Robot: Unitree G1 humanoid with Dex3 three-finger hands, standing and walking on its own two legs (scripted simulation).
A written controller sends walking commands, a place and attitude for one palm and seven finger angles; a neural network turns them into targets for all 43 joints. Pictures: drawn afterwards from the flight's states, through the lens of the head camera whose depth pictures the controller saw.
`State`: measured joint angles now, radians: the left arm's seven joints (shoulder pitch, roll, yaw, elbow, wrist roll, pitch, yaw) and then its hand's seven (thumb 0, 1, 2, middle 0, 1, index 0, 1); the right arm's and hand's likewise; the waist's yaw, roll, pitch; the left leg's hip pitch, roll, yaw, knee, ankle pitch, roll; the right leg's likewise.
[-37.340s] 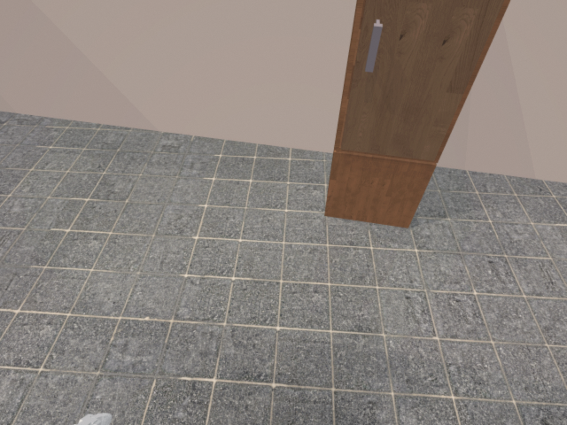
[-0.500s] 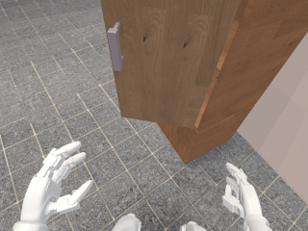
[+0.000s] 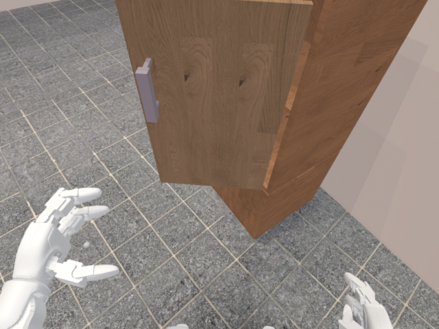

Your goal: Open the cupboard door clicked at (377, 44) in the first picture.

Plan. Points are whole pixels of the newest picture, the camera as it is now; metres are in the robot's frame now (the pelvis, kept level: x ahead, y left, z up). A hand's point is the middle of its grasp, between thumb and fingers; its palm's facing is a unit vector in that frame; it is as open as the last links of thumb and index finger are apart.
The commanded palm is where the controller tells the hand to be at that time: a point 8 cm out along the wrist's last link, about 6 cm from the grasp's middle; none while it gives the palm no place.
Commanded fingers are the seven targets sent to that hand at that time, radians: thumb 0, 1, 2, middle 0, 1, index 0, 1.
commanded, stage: raise the hand with hooked fingers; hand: left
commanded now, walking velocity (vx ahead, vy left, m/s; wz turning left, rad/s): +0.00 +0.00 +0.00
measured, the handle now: (150, 90) +0.58 +0.20 +0.11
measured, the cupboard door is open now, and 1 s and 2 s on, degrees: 51 51 51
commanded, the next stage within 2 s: move the hooked fingers beside the handle in 1.00 s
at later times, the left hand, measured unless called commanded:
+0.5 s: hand (57, 191) +0.29 +0.27 +0.13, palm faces +0.04 -1.00 -0.05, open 13.9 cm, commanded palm +0.26 +0.32 +0.13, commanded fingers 0.00 -0.50 0.30 -0.30 -1.20 -0.30 -1.20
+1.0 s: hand (66, 187) +0.30 +0.26 +0.13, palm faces +0.03 -1.00 -0.03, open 14.0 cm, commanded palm +0.27 +0.30 +0.13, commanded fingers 0.00 -0.50 0.30 -0.30 -1.20 -0.30 -1.20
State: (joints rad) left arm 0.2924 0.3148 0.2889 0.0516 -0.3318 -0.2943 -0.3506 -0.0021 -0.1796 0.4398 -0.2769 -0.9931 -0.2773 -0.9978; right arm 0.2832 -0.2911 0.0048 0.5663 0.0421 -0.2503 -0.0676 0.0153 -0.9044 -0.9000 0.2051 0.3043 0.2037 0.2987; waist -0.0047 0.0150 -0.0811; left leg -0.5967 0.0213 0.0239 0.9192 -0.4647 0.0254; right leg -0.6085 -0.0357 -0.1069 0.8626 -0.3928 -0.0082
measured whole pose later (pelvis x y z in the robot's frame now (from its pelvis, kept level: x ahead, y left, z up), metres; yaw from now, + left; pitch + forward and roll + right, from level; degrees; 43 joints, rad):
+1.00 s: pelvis +0.00 -0.01 +0.03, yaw -1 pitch +4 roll -1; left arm -0.09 0.42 0.44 0.41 -0.34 -0.17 -0.49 -0.01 -0.50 0.30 -0.30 -1.20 -0.30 -1.20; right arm 0.28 -0.28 0.05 0.59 0.05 -0.21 -0.09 0.01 -0.90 -0.90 0.21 0.30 0.21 0.30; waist 0.02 0.02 -0.04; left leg -0.40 0.03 0.04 0.70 -0.37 0.01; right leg -0.43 -0.02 -0.09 0.67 -0.31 -0.02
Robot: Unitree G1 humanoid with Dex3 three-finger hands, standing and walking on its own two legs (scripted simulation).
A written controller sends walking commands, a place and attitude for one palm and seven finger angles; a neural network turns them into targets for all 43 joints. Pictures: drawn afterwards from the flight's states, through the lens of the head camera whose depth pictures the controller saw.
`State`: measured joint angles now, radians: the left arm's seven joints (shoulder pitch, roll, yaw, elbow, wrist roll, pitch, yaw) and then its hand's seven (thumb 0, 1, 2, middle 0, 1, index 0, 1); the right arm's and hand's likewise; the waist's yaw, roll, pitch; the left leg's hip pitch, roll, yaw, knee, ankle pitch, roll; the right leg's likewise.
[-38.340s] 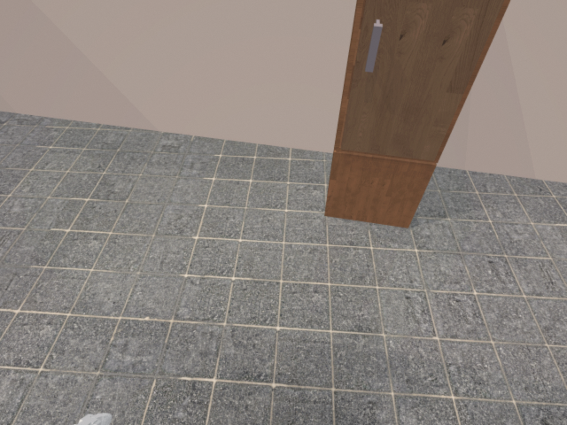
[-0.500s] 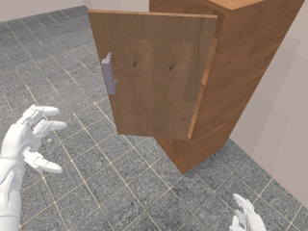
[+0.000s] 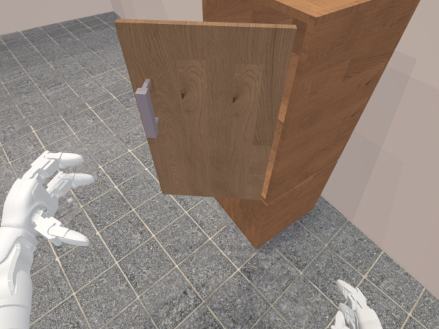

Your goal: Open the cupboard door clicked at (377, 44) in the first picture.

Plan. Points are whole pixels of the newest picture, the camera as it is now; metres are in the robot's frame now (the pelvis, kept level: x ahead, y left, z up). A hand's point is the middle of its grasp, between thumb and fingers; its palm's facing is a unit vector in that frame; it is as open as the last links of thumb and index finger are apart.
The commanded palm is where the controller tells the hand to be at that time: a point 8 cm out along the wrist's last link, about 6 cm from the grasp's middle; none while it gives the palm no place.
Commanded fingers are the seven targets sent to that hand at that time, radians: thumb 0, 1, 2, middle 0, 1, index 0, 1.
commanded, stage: move the hooked fingers beside the handle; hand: left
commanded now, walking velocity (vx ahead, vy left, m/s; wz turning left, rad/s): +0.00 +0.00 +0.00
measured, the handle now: (149, 108) +0.57 +0.21 +0.08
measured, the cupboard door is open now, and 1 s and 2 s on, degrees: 51 51 51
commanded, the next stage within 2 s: none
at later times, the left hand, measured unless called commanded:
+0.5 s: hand (87, 173) +0.35 +0.27 +0.10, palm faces +0.01 -1.00 +0.00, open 14.0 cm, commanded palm +0.32 +0.32 +0.10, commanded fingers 0.00 -0.50 0.30 -0.30 -1.20 -0.30 -1.20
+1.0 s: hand (98, 148) +0.42 +0.28 +0.09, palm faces +0.00 -1.00 +0.01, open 14.0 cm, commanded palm +0.40 +0.33 +0.09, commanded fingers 0.00 -0.50 0.30 -0.30 -1.20 -0.30 -1.20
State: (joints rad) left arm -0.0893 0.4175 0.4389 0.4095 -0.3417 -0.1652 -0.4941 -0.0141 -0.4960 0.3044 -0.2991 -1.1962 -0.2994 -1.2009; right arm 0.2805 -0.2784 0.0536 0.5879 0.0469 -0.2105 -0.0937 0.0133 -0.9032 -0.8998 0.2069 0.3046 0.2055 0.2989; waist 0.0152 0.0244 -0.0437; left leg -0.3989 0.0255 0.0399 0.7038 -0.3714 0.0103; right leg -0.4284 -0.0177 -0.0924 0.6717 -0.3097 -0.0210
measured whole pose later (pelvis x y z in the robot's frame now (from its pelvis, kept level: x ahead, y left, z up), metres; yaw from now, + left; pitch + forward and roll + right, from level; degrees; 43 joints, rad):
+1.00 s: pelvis +0.00 +0.01 -0.01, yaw -1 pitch +11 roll -1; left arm -0.62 0.57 0.47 0.99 -0.22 -0.28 -0.50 -0.01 -0.50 0.30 -0.30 -1.20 -0.30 -1.20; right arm 0.36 -0.29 0.05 0.61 0.03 -0.08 -0.07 0.01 -0.90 -0.90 0.21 0.30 0.21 0.30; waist -0.07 0.00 -0.06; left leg -0.58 0.03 0.06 0.78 -0.39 0.03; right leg -0.61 -0.02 -0.07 0.72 -0.31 -0.01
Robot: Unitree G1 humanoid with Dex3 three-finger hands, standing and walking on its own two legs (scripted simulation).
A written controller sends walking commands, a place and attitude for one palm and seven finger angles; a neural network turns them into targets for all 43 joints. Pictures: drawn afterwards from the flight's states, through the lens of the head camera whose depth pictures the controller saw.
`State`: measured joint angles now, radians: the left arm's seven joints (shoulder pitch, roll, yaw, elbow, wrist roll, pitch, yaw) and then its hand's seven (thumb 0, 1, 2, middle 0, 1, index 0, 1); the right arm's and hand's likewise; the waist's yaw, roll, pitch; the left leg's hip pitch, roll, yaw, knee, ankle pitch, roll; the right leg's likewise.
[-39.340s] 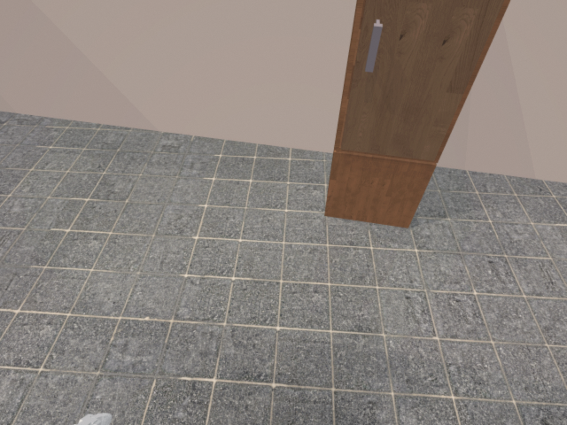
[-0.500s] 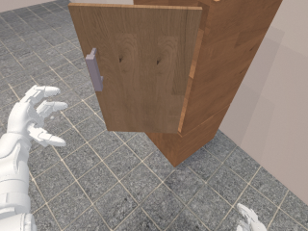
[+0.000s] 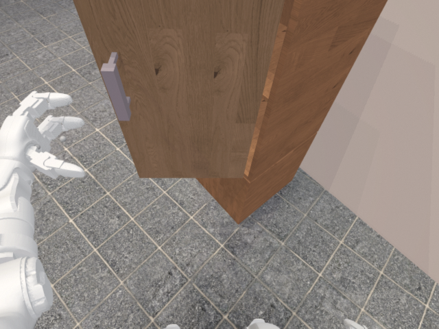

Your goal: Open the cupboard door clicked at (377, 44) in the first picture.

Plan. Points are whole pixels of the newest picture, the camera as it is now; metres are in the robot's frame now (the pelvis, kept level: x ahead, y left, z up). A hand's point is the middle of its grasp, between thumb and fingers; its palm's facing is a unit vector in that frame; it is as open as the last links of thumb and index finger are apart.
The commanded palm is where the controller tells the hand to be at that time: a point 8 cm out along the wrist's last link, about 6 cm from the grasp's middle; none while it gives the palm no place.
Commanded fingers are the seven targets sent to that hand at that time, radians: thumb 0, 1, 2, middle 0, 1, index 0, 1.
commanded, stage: move the hooked fingers beside the handle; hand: left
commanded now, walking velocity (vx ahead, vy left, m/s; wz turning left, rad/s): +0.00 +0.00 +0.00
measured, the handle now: (119, 87) +0.57 +0.21 +0.09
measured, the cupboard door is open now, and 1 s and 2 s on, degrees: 51 51 51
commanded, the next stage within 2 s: slide the fingers in behind the handle in 1.50 s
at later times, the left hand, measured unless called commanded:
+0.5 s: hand (75, 110) +0.48 +0.27 +0.10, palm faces +0.01 -1.00 -0.01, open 14.0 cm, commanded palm +0.47 +0.32 +0.10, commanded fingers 0.00 -0.50 0.30 -0.30 -1.20 -0.30 -1.20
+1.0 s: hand (76, 104) +0.51 +0.29 +0.09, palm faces +0.02 -1.00 +0.00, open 14.0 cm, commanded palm +0.49 +0.33 +0.09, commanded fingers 0.00 -0.50 0.30 -0.30 -1.20 -0.30 -1.20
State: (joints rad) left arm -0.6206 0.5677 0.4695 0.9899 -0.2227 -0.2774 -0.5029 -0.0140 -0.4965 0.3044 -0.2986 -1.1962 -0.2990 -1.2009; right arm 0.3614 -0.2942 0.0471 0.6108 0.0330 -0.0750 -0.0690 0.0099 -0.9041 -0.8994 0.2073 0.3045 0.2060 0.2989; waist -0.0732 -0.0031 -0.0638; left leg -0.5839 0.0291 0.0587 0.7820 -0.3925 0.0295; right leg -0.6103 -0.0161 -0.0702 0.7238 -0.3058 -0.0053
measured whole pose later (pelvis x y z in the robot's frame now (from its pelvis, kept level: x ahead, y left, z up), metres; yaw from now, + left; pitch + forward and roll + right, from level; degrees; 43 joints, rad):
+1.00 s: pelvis +0.02 +0.01 -0.01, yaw -2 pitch +20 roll -3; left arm -0.91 0.79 0.56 1.24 -0.11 -0.28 -0.50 -0.01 -0.49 0.30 -0.30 -1.20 -0.30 -1.20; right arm 0.44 -0.30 0.06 0.58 0.00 0.09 -0.04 0.00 -0.90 -0.90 0.21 0.30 0.21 0.30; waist -0.18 0.00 -0.07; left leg -0.78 0.06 0.06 0.88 -0.45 0.04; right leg -0.79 0.01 -0.07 0.77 -0.33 0.00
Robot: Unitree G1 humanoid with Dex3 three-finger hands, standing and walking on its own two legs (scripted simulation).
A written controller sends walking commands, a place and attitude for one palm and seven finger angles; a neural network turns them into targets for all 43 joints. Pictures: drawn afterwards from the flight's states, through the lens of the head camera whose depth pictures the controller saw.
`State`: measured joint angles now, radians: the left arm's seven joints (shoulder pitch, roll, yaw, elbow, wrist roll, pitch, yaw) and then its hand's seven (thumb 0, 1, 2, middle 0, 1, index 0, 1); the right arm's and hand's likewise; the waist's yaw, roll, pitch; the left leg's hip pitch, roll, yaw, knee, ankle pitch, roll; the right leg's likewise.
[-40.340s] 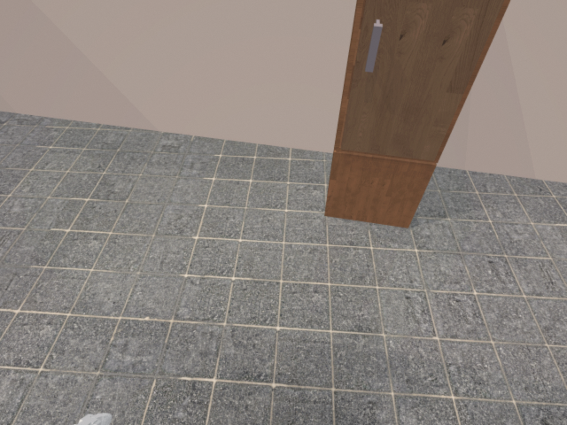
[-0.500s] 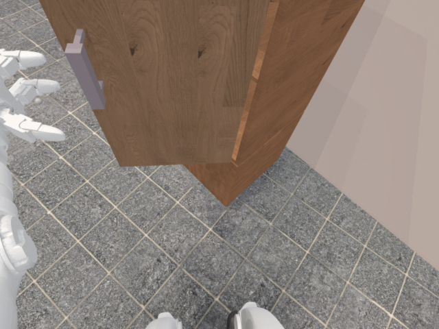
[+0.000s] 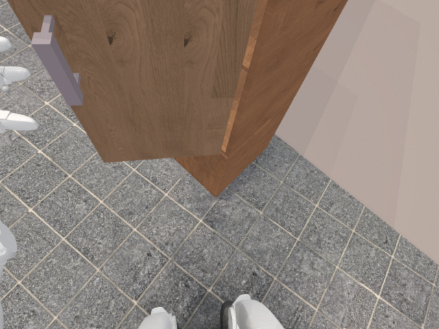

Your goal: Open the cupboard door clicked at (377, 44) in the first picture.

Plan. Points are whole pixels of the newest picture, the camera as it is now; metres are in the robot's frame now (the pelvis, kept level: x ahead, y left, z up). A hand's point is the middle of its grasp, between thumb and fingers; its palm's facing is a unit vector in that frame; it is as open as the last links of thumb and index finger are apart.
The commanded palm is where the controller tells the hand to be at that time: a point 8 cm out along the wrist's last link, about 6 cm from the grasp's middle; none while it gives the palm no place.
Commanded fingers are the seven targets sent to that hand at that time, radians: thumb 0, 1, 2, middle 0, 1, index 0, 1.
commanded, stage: move the hooked fingers beside the handle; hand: left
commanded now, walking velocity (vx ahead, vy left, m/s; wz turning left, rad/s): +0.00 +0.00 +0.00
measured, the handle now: (62, 63) +0.54 +0.22 +0.10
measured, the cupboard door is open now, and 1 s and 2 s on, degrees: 51 51 51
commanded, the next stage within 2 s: slide the fingers in behind the handle in 0.50 s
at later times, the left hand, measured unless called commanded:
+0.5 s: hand (5, 93) +0.48 +0.29 +0.11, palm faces +0.05 -1.00 +0.00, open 14.0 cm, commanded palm +0.46 +0.33 +0.10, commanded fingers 0.00 -0.50 0.30 -0.30 -1.20 -0.30 -1.20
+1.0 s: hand (25, 92) +0.48 +0.27 +0.10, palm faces +0.04 -1.00 +0.01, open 14.0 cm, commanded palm +0.46 +0.31 +0.10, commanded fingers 0.00 -0.50 0.30 -0.30 -1.20 -0.30 -1.20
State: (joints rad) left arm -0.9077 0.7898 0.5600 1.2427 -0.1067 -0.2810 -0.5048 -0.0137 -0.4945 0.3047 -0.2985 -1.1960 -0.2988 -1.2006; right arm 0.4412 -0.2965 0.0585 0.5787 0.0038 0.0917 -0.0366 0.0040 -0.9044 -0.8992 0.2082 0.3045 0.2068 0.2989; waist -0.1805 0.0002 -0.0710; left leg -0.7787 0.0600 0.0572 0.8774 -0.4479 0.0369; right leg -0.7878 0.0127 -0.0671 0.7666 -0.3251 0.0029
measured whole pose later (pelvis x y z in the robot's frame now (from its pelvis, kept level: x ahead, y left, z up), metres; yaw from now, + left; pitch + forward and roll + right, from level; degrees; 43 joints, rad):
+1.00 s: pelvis -0.01 +0.00 +0.00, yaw +1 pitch +18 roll -3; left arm -0.91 0.69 0.49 1.21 -0.12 -0.30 -0.43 -0.01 -0.50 0.30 -0.30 -1.20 -0.30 -1.20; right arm 0.43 -0.29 0.06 0.59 0.00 0.09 -0.03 0.00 -0.90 -0.90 0.21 0.30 0.21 0.30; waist -0.17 0.00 -0.08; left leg -0.77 0.06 0.05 0.89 -0.44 0.04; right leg -0.77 0.01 -0.07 0.78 -0.33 0.00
